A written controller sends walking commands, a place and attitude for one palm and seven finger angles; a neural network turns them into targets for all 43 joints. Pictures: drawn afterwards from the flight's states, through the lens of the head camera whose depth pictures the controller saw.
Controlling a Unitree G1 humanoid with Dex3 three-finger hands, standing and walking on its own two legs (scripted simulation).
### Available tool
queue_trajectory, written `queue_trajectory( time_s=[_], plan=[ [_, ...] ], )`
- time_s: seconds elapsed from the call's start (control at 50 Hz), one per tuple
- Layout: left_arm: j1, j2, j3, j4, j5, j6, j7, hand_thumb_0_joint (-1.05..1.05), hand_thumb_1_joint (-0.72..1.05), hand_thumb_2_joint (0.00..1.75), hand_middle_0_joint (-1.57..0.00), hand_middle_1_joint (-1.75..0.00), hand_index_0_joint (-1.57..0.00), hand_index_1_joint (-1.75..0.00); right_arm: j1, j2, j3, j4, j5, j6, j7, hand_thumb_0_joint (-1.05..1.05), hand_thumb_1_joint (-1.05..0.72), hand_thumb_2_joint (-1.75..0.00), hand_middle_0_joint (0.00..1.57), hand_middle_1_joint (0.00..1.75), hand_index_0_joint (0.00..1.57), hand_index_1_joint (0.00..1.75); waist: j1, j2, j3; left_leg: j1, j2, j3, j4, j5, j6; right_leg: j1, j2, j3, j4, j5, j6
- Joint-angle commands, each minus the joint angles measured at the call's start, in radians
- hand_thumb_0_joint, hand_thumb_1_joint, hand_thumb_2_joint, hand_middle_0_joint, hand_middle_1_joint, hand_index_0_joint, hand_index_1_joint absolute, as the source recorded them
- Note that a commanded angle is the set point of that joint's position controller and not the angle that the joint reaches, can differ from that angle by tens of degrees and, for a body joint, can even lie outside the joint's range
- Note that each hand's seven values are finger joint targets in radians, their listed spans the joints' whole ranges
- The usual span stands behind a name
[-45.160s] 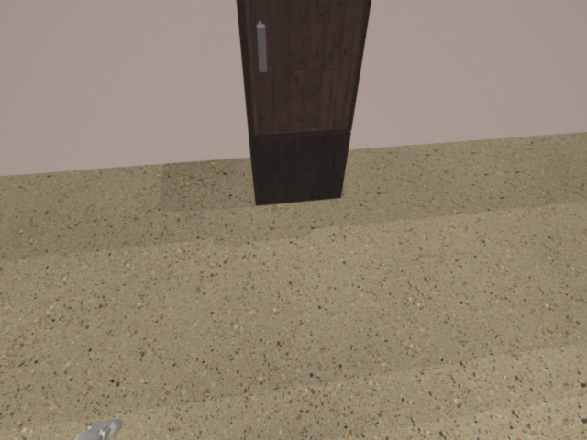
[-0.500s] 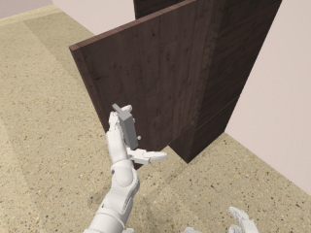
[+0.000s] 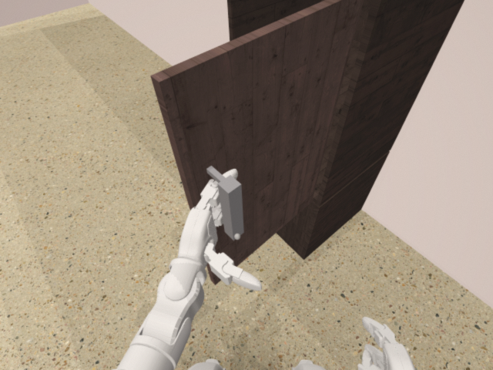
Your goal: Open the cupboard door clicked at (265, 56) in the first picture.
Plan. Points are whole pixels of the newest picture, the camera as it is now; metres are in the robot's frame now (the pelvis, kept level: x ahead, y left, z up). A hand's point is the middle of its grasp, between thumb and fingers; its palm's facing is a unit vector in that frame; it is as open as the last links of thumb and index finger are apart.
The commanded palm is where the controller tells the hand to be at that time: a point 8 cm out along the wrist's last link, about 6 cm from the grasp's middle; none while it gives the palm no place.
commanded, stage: slide the hand sideways off the handle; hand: left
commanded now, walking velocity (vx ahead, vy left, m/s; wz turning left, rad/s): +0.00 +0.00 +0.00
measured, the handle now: (224, 203) +0.37 +0.06 +0.06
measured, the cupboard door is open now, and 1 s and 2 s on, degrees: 93 94 94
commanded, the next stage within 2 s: draw the hand back to the body in 0.86 s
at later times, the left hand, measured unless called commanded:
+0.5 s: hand (219, 264) +0.26 +0.06 +0.06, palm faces -0.10 -0.99 -0.02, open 16.3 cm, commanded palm +0.24 +0.12 +0.06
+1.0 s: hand (185, 286) +0.23 +0.10 +0.06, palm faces -0.08 -1.00 -0.04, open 16.3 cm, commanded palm +0.22 +0.16 +0.06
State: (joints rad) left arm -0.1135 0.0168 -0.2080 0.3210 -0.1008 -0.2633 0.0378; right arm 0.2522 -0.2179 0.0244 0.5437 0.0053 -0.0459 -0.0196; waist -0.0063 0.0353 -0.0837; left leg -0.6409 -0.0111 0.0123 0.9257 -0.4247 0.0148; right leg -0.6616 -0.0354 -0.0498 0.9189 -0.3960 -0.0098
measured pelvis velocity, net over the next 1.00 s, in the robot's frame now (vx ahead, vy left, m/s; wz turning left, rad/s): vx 0.02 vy -0.03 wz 0.02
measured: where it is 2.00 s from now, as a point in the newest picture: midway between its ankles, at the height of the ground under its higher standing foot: outside the picture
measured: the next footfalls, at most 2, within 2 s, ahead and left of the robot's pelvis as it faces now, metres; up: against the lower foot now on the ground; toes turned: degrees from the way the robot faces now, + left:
none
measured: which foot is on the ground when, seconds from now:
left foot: down 0.00-1.00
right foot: down 0.00-1.00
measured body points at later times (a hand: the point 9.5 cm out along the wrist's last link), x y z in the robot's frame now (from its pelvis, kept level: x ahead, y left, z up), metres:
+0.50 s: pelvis +0.02 -0.01 -0.01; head +0.06 -0.03 +0.44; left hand +0.26 +0.11 +0.06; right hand +0.21 -0.23 -0.09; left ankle +0.02 +0.11 -0.69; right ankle +0.04 -0.12 -0.69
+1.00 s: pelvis +0.02 -0.03 -0.02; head +0.07 -0.05 +0.43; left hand +0.23 +0.16 +0.06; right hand +0.20 -0.27 -0.10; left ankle +0.02 +0.11 -0.69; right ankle +0.04 -0.12 -0.69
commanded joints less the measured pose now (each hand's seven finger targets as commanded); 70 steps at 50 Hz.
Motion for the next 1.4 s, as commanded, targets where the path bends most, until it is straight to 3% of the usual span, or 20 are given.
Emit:
queue_trajectory(
  time_s=[0.0,0.12,0.16,0.26,0.34,0.44,0.52,0.6,0.66,0.68,0.74,0.78,0.84,0.94,1.02,1.12,1.18,1.24,1.3,1.38],
  plan=[
    [-0.134,-0.071,-0.025,-0.298,0.067,-0.110,0.062,0.00,-0.50,0.30,-0.15,-0.30,-0.15,-0.30,-0.071,-0.093,-0.045,-0.179,-0.011,-0.060,0.032,0.00,-0.90,-0.90,0.20,0.30,0.20,0.30,-0.005,-0.081,-0.240,0.111,0.005,-0.049,-0.140,0.122,-0.011,0.064,0.035,-0.019,-0.095,0.099,-0.031],
    [0.001,0.000,-0.015,-0.415,0.129,-0.114,0.079,0.00,-0.50,0.30,-0.15,-0.30,-0.15,-0.30,-0.075,-0.097,-0.051,-0.224,-0.012,-0.040,0.046,0.00,-0.90,-0.90,0.20,0.30,0.20,0.30,0.016,-0.053,-0.244,0.078,0.008,-0.044,-0.127,0.118,-0.010,0.077,0.038,-0.006,-0.074,0.093,-0.040],
    [0.009,0.005,-0.018,-0.455,0.127,-0.100,0.077,0.00,-0.50,0.30,-0.15,-0.30,-0.15,-0.30,-0.069,-0.092,-0.048,-0.230,-0.013,-0.034,0.039,0.00,-0.90,-0.90,0.20,0.30,0.20,0.30,0.004,-0.053,-0.240,0.077,0.006,-0.040,-0.119,0.128,-0.008,0.085,0.037,-0.003,-0.075,0.117,-0.036],
    [0.115,0.027,0.012,-0.557,0.076,-0.075,0.043,0.00,-0.50,0.30,-0.15,-0.30,-0.15,-0.30,-0.071,-0.087,-0.042,-0.248,-0.004,-0.036,0.016,0.00,-0.90,-0.90,0.20,0.30,0.20,0.30,0.006,-0.097,-0.255,0.077,0.002,-0.033,-0.112,0.150,-0.004,0.137,0.042,0.002,-0.087,0.167,-0.028],
    [0.258,0.025,0.011,-0.613,0.050,-0.076,0.009,0.00,-0.50,0.30,-0.15,-0.30,-0.15,-0.30,-0.061,-0.082,-0.040,-0.253,-0.002,-0.055,0.012,0.00,-0.90,-0.90,0.20,0.30,0.20,0.30,0.007,-0.080,-0.236,0.074,-0.001,-0.031,-0.096,0.195,-0.005,0.141,0.043,0.001,-0.079,0.229,-0.024],
    [0.298,0.067,0.025,-0.631,0.065,-0.070,-0.030,0.00,-0.50,0.30,-0.15,-0.30,-0.15,-0.30,-0.056,-0.087,-0.039,-0.253,-0.006,-0.063,0.009,0.00,-0.90,-0.90,0.20,0.30,0.20,0.30,-0.011,-0.061,-0.185,0.030,-0.009,-0.029,-0.066,0.149,-0.002,0.095,0.037,0.015,-0.073,0.197,-0.019],
    [0.359,0.120,0.089,-0.670,0.046,-0.069,-0.065,0.00,-0.50,0.30,-0.15,-0.30,-0.15,-0.30,-0.053,-0.091,-0.043,-0.265,-0.007,-0.068,0.001,0.00,-0.90,-0.90,0.20,0.30,0.20,0.30,0.008,-0.070,-0.225,0.019,-0.014,-0.026,-0.049,0.170,0.000,0.130,0.038,0.028,-0.067,0.223,-0.021],
    [0.391,0.135,0.121,-0.719,-0.001,-0.081,-0.100,0.00,-0.50,0.30,-0.15,-0.30,-0.15,-0.30,-0.050,-0.087,-0.041,-0.267,-0.002,-0.084,-0.008,0.00,-0.90,-0.90,0.20,0.30,0.20,0.30,0.000,-0.059,-0.243,0.008,-0.019,-0.022,-0.027,0.177,0.000,0.149,0.033,0.045,-0.071,0.261,-0.010],
    [0.437,0.197,0.207,-0.686,-0.027,-0.085,-0.118,0.00,-0.50,0.30,-0.15,-0.30,-0.15,-0.30,-0.046,-0.094,-0.043,-0.255,-0.001,-0.090,-0.019,0.00,-0.90,-0.90,0.20,0.30,0.20,0.30,0.002,-0.109,-0.232,-0.043,-0.020,-0.019,-0.004,0.154,-0.003,0.169,0.023,0.079,-0.089,0.254,0.003],
    [0.429,0.182,0.192,-0.694,-0.029,-0.088,-0.129,0.00,-0.50,0.30,-0.15,-0.30,-0.15,-0.30,-0.049,-0.094,-0.042,-0.255,-0.001,-0.094,-0.020,0.00,-0.90,-0.90,0.20,0.30,0.20,0.30,-0.005,-0.101,-0.229,-0.046,-0.021,-0.019,0.000,0.153,-0.002,0.165,0.020,0.083,-0.088,0.259,0.006],
    [0.482,0.194,0.219,-0.690,-0.056,-0.093,-0.158,0.00,-0.50,0.30,-0.15,-0.30,-0.15,-0.30,-0.051,-0.096,-0.042,-0.261,0.003,-0.103,-0.023,0.00,-0.90,-0.90,0.20,0.30,0.20,0.30,0.002,-0.103,-0.219,-0.072,-0.023,-0.017,0.012,0.143,-0.006,0.180,0.008,0.110,-0.100,0.265,0.015],
    [0.544,0.237,0.285,-0.687,-0.077,-0.096,-0.178,0.00,-0.50,0.30,-0.15,-0.30,-0.15,-0.30,-0.049,-0.099,-0.047,-0.260,0.007,-0.102,-0.026,0.00,-0.90,-0.90,0.20,0.30,0.20,0.30,0.019,-0.100,-0.237,-0.077,-0.025,-0.012,0.013,0.146,-0.009,0.212,0.004,0.122,-0.103,0.282,0.018],
    [0.511,0.230,0.270,-0.706,-0.094,-0.101,-0.205,0.00,-0.50,0.30,-0.15,-0.30,-0.15,-0.30,-0.055,-0.100,-0.043,-0.262,0.009,-0.111,-0.029,0.00,-0.90,-0.90,0.20,0.30,0.20,0.30,0.001,-0.104,-0.209,-0.097,-0.025,-0.016,0.026,0.136,-0.008,0.196,-0.005,0.139,-0.113,0.272,0.026],
    [0.463,0.212,0.224,-0.707,-0.108,-0.129,-0.245,0.00,-0.50,0.30,-0.15,-0.30,-0.15,-0.30,-0.047,-0.115,-0.047,-0.252,0.012,-0.141,-0.034,0.00,-0.90,-0.90,0.20,0.30,0.20,0.30,-0.029,-0.085,-0.186,-0.094,-0.018,-0.027,0.043,0.096,-0.004,0.106,0.005,0.123,-0.112,0.147,0.019],
    [0.453,0.316,0.309,-0.785,-0.111,-0.113,-0.236,0.00,-0.50,0.30,-0.15,-0.30,-0.15,-0.30,-0.044,-0.123,-0.049,-0.261,0.018,-0.149,-0.045,0.00,-0.90,-0.90,0.20,0.30,0.20,0.30,-0.001,-0.042,-0.231,-0.045,-0.017,-0.025,0.010,0.104,0.002,0.140,0.019,0.110,-0.127,0.076,0.002],
    [0.530,0.301,0.353,-0.764,-0.132,-0.033,-0.211,0.00,-0.50,0.30,-0.15,-0.30,-0.15,-0.30,-0.061,-0.109,-0.040,-0.270,0.034,-0.147,-0.050,0.00,-0.90,-0.90,0.20,0.30,0.20,0.30,0.025,-0.036,-0.206,0.010,-0.016,-0.029,-0.056,0.122,0.001,0.179,0.033,0.068,-0.151,0.092,-0.003],
    [0.576,0.268,0.329,-0.789,-0.151,0.006,-0.223,0.00,-0.50,0.30,-0.15,-0.30,-0.15,-0.30,-0.065,-0.108,-0.032,-0.277,0.038,-0.153,-0.049,0.00,-0.90,-0.90,0.20,0.30,0.20,0.30,0.026,-0.026,-0.179,0.051,-0.013,-0.032,-0.096,0.140,-0.001,0.190,0.040,0.035,-0.155,0.144,-0.001],
    [0.568,0.281,0.322,-0.816,-0.154,0.032,-0.243,0.00,-0.50,0.30,-0.15,-0.30,-0.15,-0.30,-0.068,-0.116,-0.028,-0.277,0.039,-0.160,-0.052,0.00,-0.90,-0.90,0.20,0.30,0.20,0.30,0.013,-0.047,-0.132,0.071,-0.008,-0.041,-0.121,0.138,0.002,0.177,0.046,0.017,-0.169,0.141,0.001],
    [0.543,0.305,0.335,-0.854,-0.151,0.044,-0.254,0.00,-0.50,0.30,-0.15,-0.30,-0.15,-0.30,-0.062,-0.121,-0.022,-0.273,0.038,-0.171,-0.056,0.00,-0.90,-0.90,0.20,0.30,0.20,0.30,0.010,-0.017,-0.092,0.094,-0.001,-0.053,-0.149,0.122,0.000,0.161,0.053,-0.004,-0.172,0.112,-0.004],
    [0.532,0.343,0.401,-0.894,-0.166,0.050,-0.258,0.00,-0.43,0.33,-0.15,-0.30,-0.15,-0.30,-0.064,-0.121,-0.019,-0.263,0.039,-0.184,-0.063,0.00,-0.90,-0.90,0.20,0.30,0.20,0.30,0.024,0.015,-0.109,0.140,0.001,-0.059,-0.169,0.141,-0.004,0.188,0.057,-0.012,-0.181,0.124,-0.009]
  ],
)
